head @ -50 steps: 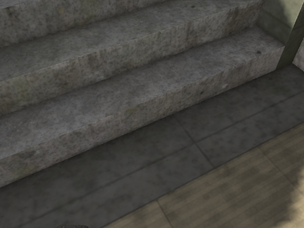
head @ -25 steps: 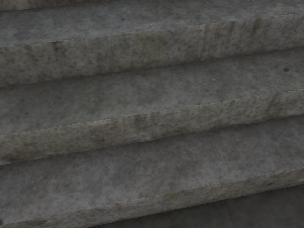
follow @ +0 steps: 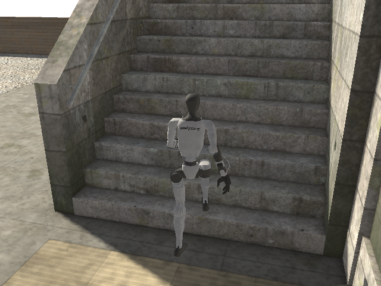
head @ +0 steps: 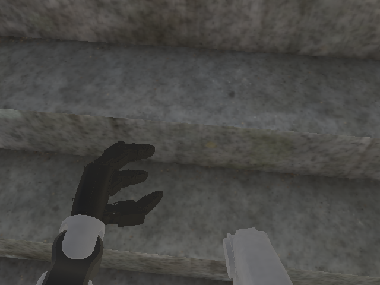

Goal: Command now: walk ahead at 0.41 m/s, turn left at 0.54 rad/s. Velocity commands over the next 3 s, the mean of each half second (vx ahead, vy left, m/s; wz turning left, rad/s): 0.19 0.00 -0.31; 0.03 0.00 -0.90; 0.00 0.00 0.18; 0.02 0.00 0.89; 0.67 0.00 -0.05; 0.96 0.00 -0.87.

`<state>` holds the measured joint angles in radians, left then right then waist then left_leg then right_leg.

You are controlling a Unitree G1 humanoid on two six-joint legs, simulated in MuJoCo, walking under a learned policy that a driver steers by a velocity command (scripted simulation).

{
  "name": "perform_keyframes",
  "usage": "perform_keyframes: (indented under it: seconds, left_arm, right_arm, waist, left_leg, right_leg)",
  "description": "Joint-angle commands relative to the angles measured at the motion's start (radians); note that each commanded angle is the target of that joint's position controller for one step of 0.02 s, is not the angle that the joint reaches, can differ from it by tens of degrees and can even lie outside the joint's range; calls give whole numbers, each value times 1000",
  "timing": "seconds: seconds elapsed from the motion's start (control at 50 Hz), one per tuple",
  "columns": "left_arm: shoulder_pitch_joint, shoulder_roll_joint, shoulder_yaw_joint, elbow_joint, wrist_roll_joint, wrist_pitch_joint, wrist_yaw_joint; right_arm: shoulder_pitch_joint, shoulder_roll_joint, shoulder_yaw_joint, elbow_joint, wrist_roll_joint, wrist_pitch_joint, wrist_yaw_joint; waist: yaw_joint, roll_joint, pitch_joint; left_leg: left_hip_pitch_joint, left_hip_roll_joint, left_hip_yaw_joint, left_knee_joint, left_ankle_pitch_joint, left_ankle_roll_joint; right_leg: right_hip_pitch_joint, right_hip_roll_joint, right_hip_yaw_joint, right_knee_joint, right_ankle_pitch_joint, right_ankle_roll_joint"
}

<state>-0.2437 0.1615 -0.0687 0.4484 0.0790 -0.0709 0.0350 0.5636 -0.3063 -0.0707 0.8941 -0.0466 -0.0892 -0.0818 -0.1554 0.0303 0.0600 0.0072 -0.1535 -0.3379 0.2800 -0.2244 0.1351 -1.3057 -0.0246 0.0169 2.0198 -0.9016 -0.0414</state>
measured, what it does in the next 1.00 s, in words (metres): climbs, turning right: right foot 0.19 m higher, then left foot 0.19 m higher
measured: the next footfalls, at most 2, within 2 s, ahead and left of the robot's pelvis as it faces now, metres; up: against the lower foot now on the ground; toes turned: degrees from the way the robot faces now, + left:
right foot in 0.06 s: +0.22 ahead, -0.14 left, +0.19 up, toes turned +7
left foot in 0.82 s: +0.48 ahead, +0.00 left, +0.38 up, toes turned -36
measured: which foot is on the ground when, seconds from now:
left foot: down 0.00-0.06, up 0.08-0.80, down 0.82-1.00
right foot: up 0.00-0.04, down 0.06-0.82, up 0.84-1.00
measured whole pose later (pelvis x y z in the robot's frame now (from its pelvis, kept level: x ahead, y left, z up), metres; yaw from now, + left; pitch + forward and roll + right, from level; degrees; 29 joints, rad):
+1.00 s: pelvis +0.29 -0.05 +0.30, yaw -41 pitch +5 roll +2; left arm 0.06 0.42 0.10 0.67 0.04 -0.08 -0.04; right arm 0.18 -0.21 -0.03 0.67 0.03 -0.08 -0.05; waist -0.11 -0.02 -0.09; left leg -0.72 0.07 0.07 1.04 -0.40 0.00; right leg -0.74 0.05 0.15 1.61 -0.19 0.02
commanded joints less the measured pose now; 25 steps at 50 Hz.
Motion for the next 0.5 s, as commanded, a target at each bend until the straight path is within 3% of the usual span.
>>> perform_keyframes:
  seconds: [0.02, 0.04, 0.06, 0.08, 0.1, 0.12, 0.14, 0.16, 0.18, 0.2, 0.22, 0.24, 0.26, 0.28, 0.3, 0.32, 0.34, 0.36, 0.4, 0.42, 0.46, 0.5]
  left_arm:
    - [122, -13, -26, -131, 10, 9, -10]
    - [497, 115, 61, -21, -45, 40, 16]
    - [825, 196, 114, 130, -32, 63, 35]
    - [843, 341, 150, 225, -36, 61, 41]
    - [822, 335, 158, 244, -100, 84, 62]
    - [621, 254, 137, 256, -119, 84, 62]
    - [426, 160, 118, 256, -113, 66, 53]
    - [395, 87, 109, 304, -111, 60, 41]
    - [463, 57, 116, 353, -109, 58, 38]
    - [557, 52, 81, 382, -29, 78, -20]
    - [630, 51, 86, 429, -1, 74, -22]
    - [716, 61, 91, 489, 1, 64, -22]
    - [716, 101, 93, 510, 26, 71, -35]
    - [692, 82, 83, 504, 32, 57, -34]
    - [599, 128, 90, 441, 36, 43, -53]
    - [637, 152, 88, 437, 34, 30, -45]
    - [674, 163, 87, 429, 11, 2, -48]
    - [709, 172, 86, 429, 7, -13, -46]
    - [702, 179, 80, 398, 14, -26, -58]
    - [715, 179, 75, 389, 8, -28, -59]
    - [769, 187, 73, 367, -7, -33, -54]
    - [845, 183, 73, 353, -36, -49, -44]
  right_arm:
    - [-196, -132, -29, -111, 75, 31, 6]
    - [-338, -287, -81, -144, 109, -8, 41]
    - [-414, -301, -99, -110, 139, -48, 58]
    - [-291, -148, -70, -74, 126, -74, 95]
    - [-221, -71, -34, -125, 62, -62, 120]
    - [-276, -54, -31, -110, 6, -24, 133]
    - [-90, -20, -20, -96, 4, -6, 130]
    - [-130, 8, 5, -94, -21, 14, 125]
    - [-234, 39, 17, -135, -34, 42, 111]
    - [-360, 21, 60, -267, 6, 86, 163]
    - [-352, 56, 75, -233, 6, 89, 173]
    - [-416, 80, 95, -267, 10, 71, 175]
    - [-439, 120, 120, -318, 2, 70, 166]
    - [-466, 127, 135, -331, -1, 65, 154]
    - [-522, 103, 128, -376, 21, 66, 144]
    - [-536, 114, 134, -385, 28, 71, 151]
    - [-497, 95, 122, -373, 49, 57, 142]
    - [-484, 79, 131, -369, 55, 49, 129]
    - [-500, 58, 130, -356, 44, 40, 115]
    - [-526, 59, 125, -366, 31, 42, 113]
    - [-566, 66, 111, -386, 26, 40, 99]
    - [-609, 71, 98, -405, 15, 38, 75]
  waist:
    - [262, -123, -372]
    - [462, 75, -515]
    - [605, 31, -584]
    - [474, -556, -644]
    - [395, -566, -670]
    - [253, -339, -455]
    - [74, -185, -326]
    - [60, -89, -250]
    - [99, -114, -186]
    - [158, -5, -325]
    - [183, -10, -277]
    - [183, -18, -203]
    - [144, -63, -249]
    - [126, -40, -256]
    - [88, -28, -243]
    - [102, -93, -253]
    - [82, -125, -206]
    - [92, -142, -153]
    - [104, -97, -42]
    - [117, -99, -37]
    - [152, -126, -47]
    - [196, -160, -81]
  left_leg:
    - [-410, 210, 50, -63, 1486, 16]
    - [-471, 250, 23, 138, 1817, -11]
    - [-385, 226, 12, 429, 1632, -86]
    - [-439, -143, -2, 1098, -226, -190]
    - [-512, -216, -50, 1357, -258, -171]
    - [-544, -151, 47, 1445, -134, -146]
    - [-620, -70, 89, 1434, -60, -158]
    - [-697, 6, 179, 1433, -49, -171]
    - [-822, -8, 250, 1643, -118, -168]
    - [-1052, -17, 29, 1571, -70, -82]
    - [-1120, -3, 36, 1496, -1, -40]
    - [-1194, 32, 104, 1467, -7, -7]
    - [-1246, 40, 141, 1484, 22, -16]
    - [-1242, 81, 180, 1469, 35, -25]
    - [-1115, 96, 252, 1430, 71, -54]
    - [-1118, 80, 293, 1629, 78, -94]
    - [-1134, 81, 279, 1793, 69, -125]
    - [-1222, 68, 229, 1921, 34, -131]
    - [-1312, 96, 195, 1919, 65, -129]
    - [-1302, 111, 215, 1914, 93, -136]
    - [-1258, 129, 247, 1883, 147, -171]
    - [-1253, 136, 259, 1809, 119, -219]
  right_leg:
    - [1004, 82, -52, -664, 568, -62]
    - [1388, 81, -41, -704, 761, -39]
    - [1504, 46, 34, -961, 878, -54]
    - [1638, -200, 495, -1155, 1850, -214]
    - [1503, -233, 785, -1429, 2076, -166]
    - [1266, -114, 723, -1503, 1647, -184]
    - [1190, -149, 695, -1436, 1693, -233]
    - [1174, -100, 651, -1427, 1587, -246]
    - [1139, -30, 614, -1456, 1332, -261]
    - [1239, -71, 595, -1444, 1429, -219]
    - [1260, -58, 561, -1442, 1524, -154]
    - [1235, -35, 486, -1472, 1521, -67]
    - [1223, -56, 478, -1484, 1629, -105]
    - [1145, -23, 421, -1498, 1436, -95]
    - [944, 29, 375, -1566, 1224, -62]
    - [904, 53, 392, -1587, 1163, -71]
    - [883, 45, 430, -1587, 1088, -57]
    - [868, 40, 486, -1588, 921, -57]
    - [833, 50, 512, -1591, 590, -61]
    - [815, 51, 539, -1595, 540, -84]
    - [824, 55, 567, -1596, 564, -99]
    - [953, 40, 619, -1580, 672, -126]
